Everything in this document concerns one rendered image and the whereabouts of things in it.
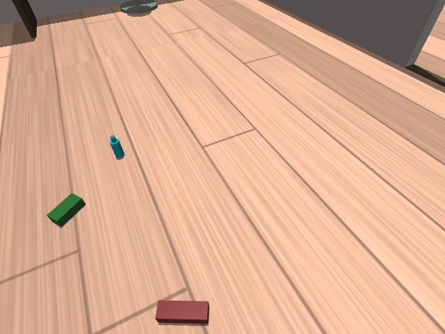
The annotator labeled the coat stand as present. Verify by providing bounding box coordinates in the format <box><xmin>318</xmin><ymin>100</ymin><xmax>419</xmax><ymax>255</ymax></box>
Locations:
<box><xmin>120</xmin><ymin>0</ymin><xmax>158</xmax><ymax>14</ymax></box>

